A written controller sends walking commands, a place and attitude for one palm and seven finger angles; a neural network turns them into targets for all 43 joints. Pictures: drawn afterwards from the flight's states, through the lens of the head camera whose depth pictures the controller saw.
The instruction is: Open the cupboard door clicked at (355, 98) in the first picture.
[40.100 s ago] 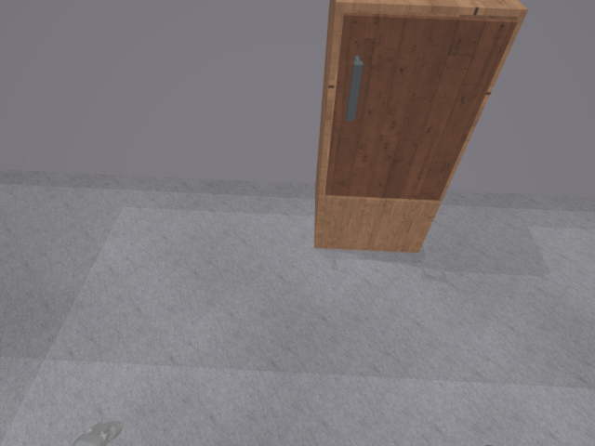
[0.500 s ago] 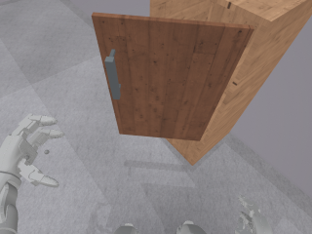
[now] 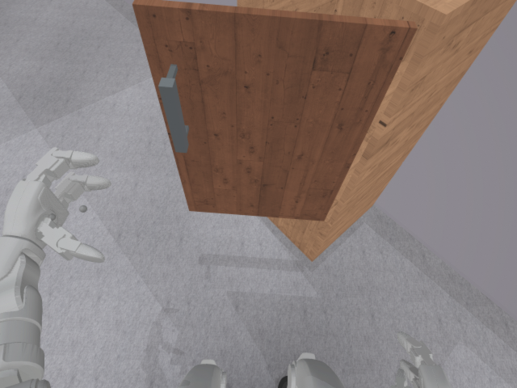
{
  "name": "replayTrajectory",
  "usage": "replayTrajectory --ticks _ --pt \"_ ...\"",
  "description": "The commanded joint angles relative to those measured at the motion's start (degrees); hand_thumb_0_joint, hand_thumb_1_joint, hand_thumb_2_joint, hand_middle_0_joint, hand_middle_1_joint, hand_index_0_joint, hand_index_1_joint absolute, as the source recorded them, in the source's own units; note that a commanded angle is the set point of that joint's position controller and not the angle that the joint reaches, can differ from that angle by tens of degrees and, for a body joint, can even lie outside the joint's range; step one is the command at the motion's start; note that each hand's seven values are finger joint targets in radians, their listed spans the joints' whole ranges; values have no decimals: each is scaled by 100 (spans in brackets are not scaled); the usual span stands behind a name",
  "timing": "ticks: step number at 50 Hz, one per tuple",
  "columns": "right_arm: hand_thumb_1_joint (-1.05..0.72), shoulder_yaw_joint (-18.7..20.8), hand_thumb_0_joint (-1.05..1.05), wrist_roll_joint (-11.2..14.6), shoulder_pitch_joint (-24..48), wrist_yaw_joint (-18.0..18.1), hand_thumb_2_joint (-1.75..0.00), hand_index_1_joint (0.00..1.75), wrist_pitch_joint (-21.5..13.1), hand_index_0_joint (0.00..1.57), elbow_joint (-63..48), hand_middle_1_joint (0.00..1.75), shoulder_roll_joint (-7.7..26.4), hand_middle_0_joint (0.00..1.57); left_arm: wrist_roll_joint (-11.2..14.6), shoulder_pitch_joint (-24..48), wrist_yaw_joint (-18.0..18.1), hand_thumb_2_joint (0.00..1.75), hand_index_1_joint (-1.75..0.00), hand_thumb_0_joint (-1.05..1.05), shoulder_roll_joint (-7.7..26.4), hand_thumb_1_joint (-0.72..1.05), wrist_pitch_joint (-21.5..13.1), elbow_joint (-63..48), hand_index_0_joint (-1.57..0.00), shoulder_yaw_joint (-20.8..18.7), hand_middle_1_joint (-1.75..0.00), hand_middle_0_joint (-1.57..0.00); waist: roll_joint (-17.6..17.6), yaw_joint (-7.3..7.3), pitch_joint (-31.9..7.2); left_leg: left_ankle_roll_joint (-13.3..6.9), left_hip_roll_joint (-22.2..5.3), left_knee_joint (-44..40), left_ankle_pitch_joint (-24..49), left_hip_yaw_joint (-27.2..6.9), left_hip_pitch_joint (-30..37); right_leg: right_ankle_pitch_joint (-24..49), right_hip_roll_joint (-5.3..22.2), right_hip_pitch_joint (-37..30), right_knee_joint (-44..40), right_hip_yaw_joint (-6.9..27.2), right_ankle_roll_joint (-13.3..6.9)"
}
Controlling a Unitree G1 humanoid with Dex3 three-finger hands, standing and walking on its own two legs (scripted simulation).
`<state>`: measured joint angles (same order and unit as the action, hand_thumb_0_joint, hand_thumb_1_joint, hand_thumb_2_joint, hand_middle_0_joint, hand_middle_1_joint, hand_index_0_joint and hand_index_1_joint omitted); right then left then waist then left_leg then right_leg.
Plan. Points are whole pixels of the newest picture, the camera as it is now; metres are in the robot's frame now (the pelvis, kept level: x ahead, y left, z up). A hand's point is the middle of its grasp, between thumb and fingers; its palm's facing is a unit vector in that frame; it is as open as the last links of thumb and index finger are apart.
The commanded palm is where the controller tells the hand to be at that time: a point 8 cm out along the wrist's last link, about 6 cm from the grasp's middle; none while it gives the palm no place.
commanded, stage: move the hooked fingers beside the handle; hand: left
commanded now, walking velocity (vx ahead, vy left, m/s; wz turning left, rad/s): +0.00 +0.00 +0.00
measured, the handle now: (177, 111) +0.56 +0.17 +0.06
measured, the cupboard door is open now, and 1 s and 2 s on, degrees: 45 45 45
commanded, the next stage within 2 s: none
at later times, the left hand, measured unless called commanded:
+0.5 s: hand (113, 173) +0.41 +0.24 +0.06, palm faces -0.07 -1.00 -0.01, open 14.0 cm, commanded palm +0.39 +0.30 +0.06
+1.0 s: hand (130, 146) +0.47 +0.23 +0.06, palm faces -0.07 -1.00 -0.01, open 14.0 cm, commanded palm +0.46 +0.28 +0.06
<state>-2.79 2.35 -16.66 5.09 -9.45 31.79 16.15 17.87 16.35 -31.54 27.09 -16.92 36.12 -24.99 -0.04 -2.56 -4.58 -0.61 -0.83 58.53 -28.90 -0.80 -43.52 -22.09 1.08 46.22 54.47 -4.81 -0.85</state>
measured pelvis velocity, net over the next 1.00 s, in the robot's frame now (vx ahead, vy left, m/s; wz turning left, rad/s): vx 0.00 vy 0.01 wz -0.02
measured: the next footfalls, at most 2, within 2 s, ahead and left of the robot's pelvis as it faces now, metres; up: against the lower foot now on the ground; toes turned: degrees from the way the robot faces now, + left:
none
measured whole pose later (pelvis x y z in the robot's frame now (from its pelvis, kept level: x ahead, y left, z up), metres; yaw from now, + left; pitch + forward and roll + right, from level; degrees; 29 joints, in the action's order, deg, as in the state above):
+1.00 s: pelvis +0.00 +0.01 -0.01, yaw -1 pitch +19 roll -2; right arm -2.4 1.1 -21.0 2.9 0.3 34.8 16.3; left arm 9.5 44.4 -26.0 32.2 -21.2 62.9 -24.5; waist 0.1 -7.6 -5.3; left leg -1.1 -1.4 61.4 -29.4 -0.1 -51.6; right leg -21.6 0.5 54.3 56.4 -4.0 -0.4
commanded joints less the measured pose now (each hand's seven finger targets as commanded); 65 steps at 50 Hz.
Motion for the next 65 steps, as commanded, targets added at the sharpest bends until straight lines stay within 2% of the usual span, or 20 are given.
replayTrajectory --ticks 1,5,10,15,16,19,24,29,31,35,36,40,44,47,48,51,55,57,62,65 --pt "-90 436 0 7 -294 -6 -90 30 -153 20 -674 30 905 20 183 1299 20 30 -120 0 1640 -50 -339 -1047 -30 -534 -120 -30 612 121 -2247 -4 100 -983 2118 -40 707 1415 -151 -1690 -588 335 -64" --pt "-90 479 0 1 -364 -66 -90 30 -49 20 -727 30 933 20 218 1025 118 30 -120 0 1661 -50 -297 -931 -30 -656 -120 -30 306 143 -2087 -10 87 -997 2291 -12 519 1656 -170 -1767 -589 305 -58" --pt "-90 513 0 1 -458 -85 -90 30 68 20 -666 30 946 20 130 1612 275 30 -120 0 1505 -50 -419 -832 -30 -476 -120 -30 228 -14 -1897 -31 76 -977 2041 6 463 1456 -191 -1526 -603 327 -43" --pt "-90 493 0 -17 -548 -47 -90 30 170 20 -483 30 929 20 -47 2649 310 30 -120 0 1575 -50 -673 -739 -30 -302 -120 -30 525 -193 -2042 -48 63 -887 1891 -7 564 1294 -194 -1317 -547 374 -48" --pt "-90 497 0 -28 -591 -45 -90 30 201 20 -448 30 942 20 -93 2639 310 30 -120 0 1756 -50 -687 -571 -30 -464 -120 -30 564 -134 -2196 -41 67 -896 1874 2 596 1265 -192 -1373 -558 395 -43" --pt "-90 475 0 -19 -587 -38 -90 30 239 20 -372 30 914 20 -202 3125 315 30 -120 0 1540 -50 -728 -298 -30 -151 -120 -30 809 -227 -2128 -21 52 -896 1897 -69 734 1155 -182 -1071 -524 335 -59" --pt "-90 488 0 -46 -717 -93 -90 30 353 20 -329 30 944 20 -292 3249 390 30 -120 0 1613 -50 -630 11 -30 -173 -120 -30 814 -147 -2517 27 21 -833 2459 -131 935 1489 -179 -1108 -431 289 -65" --pt "-90 491 0 -51 -807 -160 -90 30 535 20 -397 30 980 20 -365 3126 544 30 -120 0 1837 -50 -512 612 -30 -434 -120 -30 261 -115 -2317 -27 29 -817 2243 -20 357 1647 -187 -1371 -426 307 -33" --pt "-90 479 0 -65 -859 -174 -90 30 594 20 -416 30 976 20 -412 3345 574 30 -120 0 1922 -50 -581 661 -30 -480 -120 -30 323 -115 -2410 -30 36 -789 2333 -11 352 1737 -208 -1408 -369 327 -46" --pt "-90 479 0 -78 -912 -173 -90 30 658 20 -344 30 960 20 -483 4086 583 30 -120 0 1887 -50 -831 635 -30 -306 -120 -30 439 -311 -2392 -72 29 -680 2192 -2 341 1657 -224 -1226 -354 374 -46" --pt "-90 489 0 -86 -966 -175 -90 30 689 20 -299 30 984 20 -520 4083 565 30 -120 0 2068 -50 -882 723 -30 -444 -120 -30 552 -252 -2558 -49 13 -687 2263 -19 456 1665 -236 -1245 -349 390 -52" --pt "-90 489 0 -102 -1018 -166 -90 30 732 20 -201 30 967 20 -492 4516 481 30 -120 0 1829 -50 -999 721 -30 -179 -120 -30 831 -396 -2712 -41 -2 -600 2480 -78 776 1636 -247 -963 -332 356 -61" --pt "-90 462 0 -89 -1089 -150 -90 30 824 20 -69 30 1005 20 -602 4760 482 30 -120 0 1857 -50 -826 1390 -30 -99 -120 -30 665 -500 -2372 -65 2 -646 1975 -116 432 1296 -227 -779 -390 332 -35" --pt "-90 449 0 -122 -1172 -152 -90 30 882 20 -37 30 1054 20 -725 4991 589 30 -120 0 2223 -50 -805 1578 -30 -304 -120 -30 786 -482 -2424 -40 -10 -616 2009 -176 474 1186 -229 -606 -343 301 -55" --pt "-90 436 0 -125 -1167 -157 -90 30 891 20 -38 30 1029 20 -763 5166 624 30 -120 0 2048 -50 -806 1567 -30 -106 -120 -30 773 -579 -2404 -59 -7 -594 1947 -177 433 1141 -224 -530 -343 310 -35" --pt "-90 415 0 -161 -1260 -177 -90 30 914 20 -39 30 1055 20 -808 5394 732 30 -120 0 2207 -50 -879 1696 -30 -222 -120 -30 717 -597 -2583 -63 -7 -535 1931 -190 385 1139 -252 -566 -299 323 -35" --pt "-90 375 0 -193 -1367 -171 -90 30 969 20 -72 30 1104 20 -882 5631 808 30 -120 0 2742 -50 -899 1887 -30 -550 -120 -30 657 -621 -2760 -107 19 -432 1939 -149 27 1334 -253 -838 -221 380 -29" --pt "-90 360 0 -194 -1388 -190 -90 30 1002 20 -49 30 1096 20 -1012 5868 796 30 -120 0 2681 -50 -864 1983 -30 -369 -120 -30 903 -700 -2736 -93 2 -400 1937 -160 89 1270 -247 -617 -204 380 -13" --pt "-90 336 0 -227 -1523 -197 -90 30 1082 20 -27 30 1149 20 -1070 6235 767 30 -120 0 2809 -50 -785 2168 -30 -351 -120 -30 894 -885 -2807 -115 -40 -310 1968 -200 101 1254 -275 -424 -216 358 3" --pt "-90 342 0 -245 -1619 -206 -90 30 1116 20 -91 30 1161 20 -991 5949 707 30 -120 0 2886 -50 -768 2184 -30 -520 -120 -30 893 -772 -3040 -115 -31 -280 2222 -195 170 1468 -300 -569 -147 340 -27"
